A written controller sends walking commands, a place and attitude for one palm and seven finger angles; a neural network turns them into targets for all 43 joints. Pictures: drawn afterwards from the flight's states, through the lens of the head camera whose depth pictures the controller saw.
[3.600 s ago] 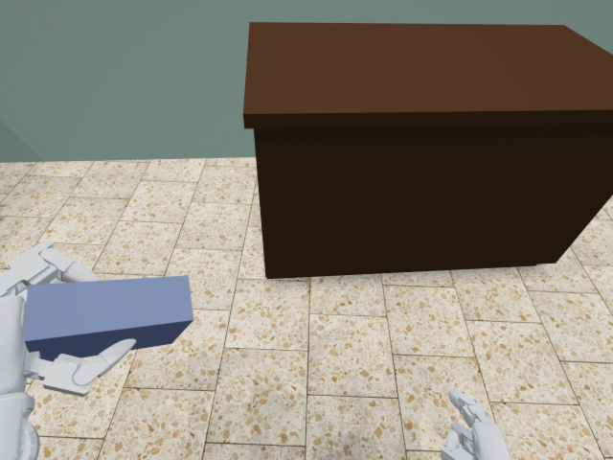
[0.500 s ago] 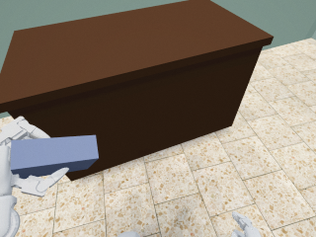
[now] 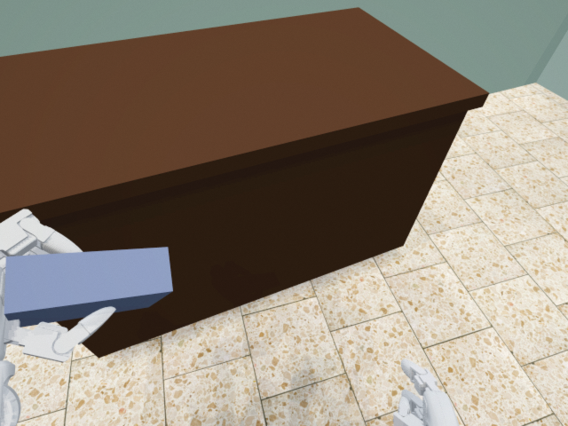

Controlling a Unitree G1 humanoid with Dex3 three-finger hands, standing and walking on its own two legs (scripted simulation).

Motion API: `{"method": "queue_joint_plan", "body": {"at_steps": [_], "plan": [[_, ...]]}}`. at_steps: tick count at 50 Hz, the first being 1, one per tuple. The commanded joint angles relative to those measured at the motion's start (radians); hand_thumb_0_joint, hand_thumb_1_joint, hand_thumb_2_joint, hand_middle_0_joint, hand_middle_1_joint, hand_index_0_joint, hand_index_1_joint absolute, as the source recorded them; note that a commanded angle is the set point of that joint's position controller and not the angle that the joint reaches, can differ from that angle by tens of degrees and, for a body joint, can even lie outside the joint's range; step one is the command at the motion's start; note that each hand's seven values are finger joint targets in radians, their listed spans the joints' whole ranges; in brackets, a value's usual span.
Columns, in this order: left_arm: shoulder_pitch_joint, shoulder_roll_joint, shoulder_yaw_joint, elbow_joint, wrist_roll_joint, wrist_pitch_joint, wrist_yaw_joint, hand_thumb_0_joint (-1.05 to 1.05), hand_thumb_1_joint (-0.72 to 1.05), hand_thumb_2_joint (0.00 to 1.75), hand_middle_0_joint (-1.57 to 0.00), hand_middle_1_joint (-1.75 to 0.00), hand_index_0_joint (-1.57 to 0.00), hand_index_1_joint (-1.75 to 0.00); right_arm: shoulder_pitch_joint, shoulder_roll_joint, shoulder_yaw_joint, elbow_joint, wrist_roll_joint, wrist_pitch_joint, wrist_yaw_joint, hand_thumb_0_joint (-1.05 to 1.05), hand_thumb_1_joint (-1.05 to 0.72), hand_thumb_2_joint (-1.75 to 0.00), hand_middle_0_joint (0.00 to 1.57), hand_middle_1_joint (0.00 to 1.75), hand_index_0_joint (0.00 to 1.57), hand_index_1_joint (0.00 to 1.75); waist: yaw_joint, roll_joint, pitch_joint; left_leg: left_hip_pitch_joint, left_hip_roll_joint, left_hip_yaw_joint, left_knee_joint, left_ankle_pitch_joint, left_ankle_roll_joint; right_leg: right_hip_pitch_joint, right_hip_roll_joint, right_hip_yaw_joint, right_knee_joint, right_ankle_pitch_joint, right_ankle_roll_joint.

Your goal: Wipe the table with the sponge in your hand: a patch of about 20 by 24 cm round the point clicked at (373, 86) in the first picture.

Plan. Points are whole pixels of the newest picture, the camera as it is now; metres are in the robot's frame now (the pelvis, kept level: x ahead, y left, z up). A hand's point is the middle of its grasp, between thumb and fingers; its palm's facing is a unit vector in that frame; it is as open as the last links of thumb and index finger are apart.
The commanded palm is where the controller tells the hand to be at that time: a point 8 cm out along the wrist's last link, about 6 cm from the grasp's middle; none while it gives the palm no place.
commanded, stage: take the last steps up to it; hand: left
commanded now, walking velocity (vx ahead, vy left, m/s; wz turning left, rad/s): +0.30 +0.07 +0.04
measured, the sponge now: (115, 284) +0.23 +0.20 +0.15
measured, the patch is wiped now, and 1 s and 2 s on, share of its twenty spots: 0.00 0.00 0.00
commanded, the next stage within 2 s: come to a stop and stand still in 0.90 s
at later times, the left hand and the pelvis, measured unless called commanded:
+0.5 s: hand (84, 196) +0.33 +0.26 +0.17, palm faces +0.42 -0.81 -0.41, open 9.2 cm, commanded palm +0.27 +0.30 +0.18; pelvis +0.11 +0.02 -0.01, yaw +1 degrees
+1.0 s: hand (128, 164) +0.40 +0.23 +0.17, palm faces +0.38 -0.81 -0.45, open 9.2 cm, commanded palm +0.34 +0.29 +0.18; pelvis +0.19 +0.00 +0.00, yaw +2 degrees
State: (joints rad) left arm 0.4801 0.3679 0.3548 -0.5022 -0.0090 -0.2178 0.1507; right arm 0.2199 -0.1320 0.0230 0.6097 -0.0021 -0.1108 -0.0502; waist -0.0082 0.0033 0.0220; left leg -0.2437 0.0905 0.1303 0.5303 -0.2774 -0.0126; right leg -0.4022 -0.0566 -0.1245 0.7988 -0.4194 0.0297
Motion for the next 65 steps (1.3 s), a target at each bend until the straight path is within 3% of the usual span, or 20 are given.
{"method": "queue_joint_plan", "body": {"at_steps": [1, 2, 4, 5, 11, 18, 19, 21, 22, 24, 28, 35, 36, 38, 39, 42, 45, 52, 56, 65], "plan": [[-0.086, 0.154, 0.110, -0.201, -0.008, -0.058, 0.026, 0.00, 0.10, 1.30, -1.20, -1.60, -1.20, -1.60, -0.085, -0.174, -0.062, -0.125, 0.005, -0.038, -0.024, 0.00, -0.90, -0.90, 0.20, 0.30, 0.20, 0.30, 0.015, 0.185, -0.112, -0.032, 0.147, -0.100, -0.059, 0.052, 0.112, 0.224, 0.035, -0.068, -0.288, 0.110, -0.005], [-0.093, 0.159, 0.117, -0.172, -0.004, -0.055, 0.027, 0.00, 0.10, 1.30, -1.20, -1.60, -1.20, -1.60, -0.081, -0.167, -0.063, -0.122, 0.006, -0.030, -0.025, 0.00, -0.90, -0.90, 0.20, 0.30, 0.20, 0.30, 0.017, 0.089, -0.126, -0.105, 0.107, -0.058, 0.078, 0.022, 0.088, 0.316, -0.010, 0.011, -0.358, 0.123, -0.034], [-0.119, 0.222, 0.166, -0.136, -0.013, -0.043, 0.034, 0.00, 0.10, 1.30, -1.20, -1.60, -1.20, -1.60, -0.117, -0.147, -0.057, -0.142, 0.008, -0.021, -0.020, 0.00, -0.90, -0.90, 0.20, 0.30, 0.20, 0.30, 0.037, -0.317, -0.113, -0.461, -0.063, -0.020, 0.562, -0.282, 0.016, 0.442, -0.379, 0.641, -0.530, 0.192, -0.225], [-0.166, 0.201, 0.142, -0.143, -0.024, -0.046, 0.024, 0.00, 0.10, 1.30, -1.20, -1.60, -1.20, -1.60, -0.114, -0.174, -0.075, -0.127, 0.006, -0.023, -0.008, 0.00, -0.90, -0.90, 0.20, 0.30, 0.20, 0.30, 0.024, -0.285, -0.111, -0.471, -0.033, -0.128, 0.686, -0.249, 0.003, 0.399, -0.400, 0.669, -0.557, 0.103, -0.238], [-0.081, 0.173, 0.130, -0.198, -0.008, -0.088, 0.020, 0.00, 0.10, 1.30, -1.20, -1.60, -1.20, -1.60, -0.125, -0.151, -0.050, -0.117, 0.001, 0.012, -0.010, 0.00, -0.90, -0.90, 0.20, 0.30, 0.20, 0.30, 0.009, -0.130, -0.105, -0.326, 0.024, -0.076, 0.422, -0.061, -0.010, 0.300, -0.269, 0.168, -0.467, 0.507, -0.174], [-0.072, 0.174, 0.136, -0.280, -0.011, -0.071, 0.054, 0.00, 0.10, 1.30, -1.20, -1.60, -1.20, -1.60, -0.083, -0.159, -0.078, -0.163, -0.003, -0.003, -0.025, 0.00, -0.90, -0.90, 0.20, 0.30, 0.20, 0.30, 0.020, -0.097, -0.146, 0.010, -0.059, 0.075, -0.052, 0.097, 0.009, 0.277, -0.195, 0.119, -0.332, 0.384, -0.126], [-0.099, 0.169, 0.125, -0.303, -0.010, -0.078, 0.053, 0.00, 0.10, 1.30, -1.20, -1.60, -1.20, -1.60, -0.067, -0.176, -0.088, -0.165, 0.000, -0.004, -0.031, 0.00, -0.90, -0.90, 0.20, 0.30, 0.20, 0.30, 0.003, -0.003, -0.167, 0.111, -0.041, 0.048, -0.102, 0.112, 0.021, 0.235, -0.169, 0.092, -0.214, 0.385, -0.101], [-0.112, 0.162, 0.121, -0.318, -0.012, -0.095, 0.053, 0.00, 0.10, 1.30, -1.20, -1.60, -1.20, -1.60, -0.060, -0.207, -0.099, -0.176, 0.010, -0.006, -0.027, 0.00, -0.90, -0.90, 0.20, 0.30, 0.20, 0.30, 0.000, 0.335, -0.201, 0.347, 0.284, -0.415, -0.167, 0.404, 0.186, -0.107, 0.010, 0.003, 0.205, -0.153, -0.015], [-0.094, 0.205, 0.145, -0.228, -0.008, -0.097, 0.045, 0.00, 0.10, 1.30, -1.20, -1.60, -1.20, -1.60, -0.065, -0.187, -0.081, -0.159, -0.001, -0.009, -0.027, 0.00, -0.90, -0.90, 0.20, 0.30, 0.20, 0.30, -0.003, 0.314, -0.183, 0.273, 0.352, -0.536, -0.223, 0.333, 0.252, -0.171, 0.013, 0.066, 0.362, -0.237, -0.021], [-0.106, 0.196, 0.143, -0.251, -0.012, -0.093, 0.029, 0.00, 0.10, 1.30, -1.20, -1.60, -1.20, -1.60, -0.072, -0.183, -0.089, -0.142, 0.010, -0.010, -0.018, 0.00, -0.90, -0.90, 0.20, 0.30, 0.20, 0.30, -0.005, 0.232, -0.127, 0.227, 0.327, -0.452, -0.204, 0.274, 0.277, -0.259, -0.039, 0.113, 0.389, -0.153, -0.011], [-0.009, 0.133, 0.104, -0.310, -0.019, -0.081, 0.018, 0.00, 0.10, 1.30, -1.20, -1.60, -1.20, -1.60, -0.071, -0.182, -0.079, -0.143, 0.011, -0.026, -0.004, 0.00, -0.90, -0.90, 0.20, 0.30, 0.20, 0.30, 0.009, 0.253, -0.136, 0.094, 0.208, -0.190, -0.197, 0.313, 0.186, -0.084, -0.021, 0.020, 0.143, -0.010, -0.001], [-0.061, 0.164, 0.128, -0.197, -0.019, -0.041, 0.023, 0.00, 0.10, 1.30, -1.20, -1.60, -1.20, -1.60, -0.083, -0.172, -0.059, -0.141, 0.011, -0.015, -0.031, 0.00, -0.90, -0.90, 0.20, 0.30, 0.20, 0.30, 0.010, 0.158, -0.125, -0.023, 0.161, -0.084, -0.070, 0.076, 0.100, 0.218, 0.031, -0.062, -0.300, 0.129, 0.003], [-0.094, 0.157, 0.115, -0.178, -0.013, -0.040, 0.022, 0.00, 0.10, 1.30, -1.20, -1.60, -1.20, -1.60, -0.083, -0.166, -0.059, -0.136, 0.010, -0.009, -0.032, 0.00, -0.90, -0.90, 0.20, 0.30, 0.20, 0.30, 0.007, 0.078, -0.112, -0.090, 0.124, -0.056, 0.026, 0.003, 0.074, 0.277, -0.018, 0.011, -0.370, 0.150, -0.019], [-0.118, 0.210, 0.155, -0.126, -0.018, -0.028, 0.027, 0.00, 0.10, 1.30, -1.20, -1.60, -1.20, -1.60, -0.108, -0.144, -0.046, -0.149, 0.005, -0.006, -0.028, 0.00, -0.90, -0.90, 0.20, 0.30, 0.20, 0.30, 0.025, -0.297, -0.087, -0.371, -0.062, 0.000, 0.435, -0.286, 0.004, 0.350, -0.344, 0.544, -0.525, 0.242, -0.180], [-0.123, 0.191, 0.134, -0.109, -0.026, -0.027, 0.020, 0.00, 0.10, 1.30, -1.20, -1.60, -1.20, -1.60, -0.102, -0.169, -0.062, -0.130, 0.005, -0.009, -0.020, 0.00, -0.90, -0.90, 0.20, 0.30, 0.20, 0.30, 0.025, -0.308, -0.089, -0.380, -0.042, -0.098, 0.581, -0.254, -0.003, 0.326, -0.372, 0.574, -0.552, 0.210, -0.192], [-0.108, 0.190, 0.138, -0.177, -0.015, -0.055, 0.024, 0.00, 0.10, 1.30, -1.20, -1.60, -1.20, -1.60, -0.125, -0.148, -0.036, -0.110, 0.004, 0.011, -0.010, 0.00, -0.90, -0.90, 0.20, 0.30, 0.20, 0.30, 0.012, -0.119, -0.092, -0.407, -0.001, -0.133, 0.664, -0.139, -0.022, 0.342, -0.333, 0.336, -0.480, 0.463, -0.199], [-0.078, 0.189, 0.136, -0.262, -0.010, -0.076, 0.031, 0.00, 0.10, 1.30, -1.20, -1.60, -1.20, -1.60, -0.136, -0.149, -0.046, -0.127, 0.001, 0.019, -0.014, 0.00, -0.90, -0.90, 0.20, 0.30, 0.20, 0.30, 0.008, -0.113, -0.143, -0.290, 0.000, -0.073, 0.410, -0.102, -0.020, 0.348, -0.287, 0.159, -0.429, 0.670, -0.166], [-0.021, 0.174, 0.147, -0.302, -0.022, -0.060, 0.054, 0.00, 0.10, 1.30, -1.20, -1.60, -1.20, -1.60, -0.079, -0.161, -0.072, -0.176, -0.002, 0.026, -0.028, 0.00, -0.90, -0.90, 0.20, 0.30, 0.20, 0.30, 0.008, -0.070, -0.180, 0.051, -0.048, 0.016, -0.085, 0.146, -0.010, 0.272, -0.185, 0.088, -0.289, 0.480, -0.096], [-0.046, 0.165, 0.120, -0.240, -0.023, -0.070, 0.026, 0.00, 0.10, 1.30, -1.20, -1.60, -1.20, -1.60, -0.064, -0.185, -0.075, -0.183, -0.002, 0.021, -0.026, 0.00, -0.90, -0.90, 0.20, 0.30, 0.20, 0.30, 0.006, 0.312, -0.134, 0.173, 0.301, -0.401, -0.195, 0.732, 0.158, -0.031, 0.018, 0.066, 0.081, -0.188, 0.002], [-0.043, 0.167, 0.103, -0.344, -0.032, -0.025, 0.013, 0.00, 0.10, 1.30, -1.20, -1.60, -1.20, -1.60, -0.064, -0.187, -0.061, -0.186, -0.006, -0.024, 0.019, 0.00, -0.90, -0.90, 0.20, 0.30, 0.20, 0.30, 0.002, 0.267, -0.146, 0.113, 0.217, -0.169, -0.166, 0.515, 0.095, 0.127, 0.057, 0.021, -0.181, 0.026, 0.006]]}}
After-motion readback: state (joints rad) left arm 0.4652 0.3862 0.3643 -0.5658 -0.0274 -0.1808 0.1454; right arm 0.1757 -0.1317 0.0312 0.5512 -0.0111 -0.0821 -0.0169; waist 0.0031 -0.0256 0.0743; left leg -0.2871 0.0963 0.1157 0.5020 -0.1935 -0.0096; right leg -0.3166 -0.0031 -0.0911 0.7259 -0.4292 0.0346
